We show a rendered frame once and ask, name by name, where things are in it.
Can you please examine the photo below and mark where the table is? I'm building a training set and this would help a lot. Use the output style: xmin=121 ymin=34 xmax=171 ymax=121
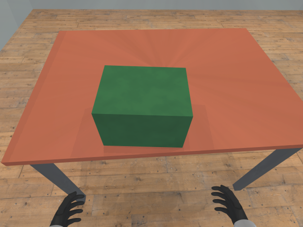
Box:
xmin=1 ymin=28 xmax=303 ymax=202

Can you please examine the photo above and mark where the carton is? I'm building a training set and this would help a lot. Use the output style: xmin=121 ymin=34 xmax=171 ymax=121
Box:
xmin=91 ymin=65 xmax=193 ymax=148

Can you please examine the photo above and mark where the right robot hand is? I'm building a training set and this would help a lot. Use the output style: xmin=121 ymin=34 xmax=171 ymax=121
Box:
xmin=211 ymin=185 xmax=248 ymax=225

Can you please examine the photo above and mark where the left robot hand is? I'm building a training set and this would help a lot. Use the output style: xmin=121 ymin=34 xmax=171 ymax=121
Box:
xmin=50 ymin=191 xmax=85 ymax=227

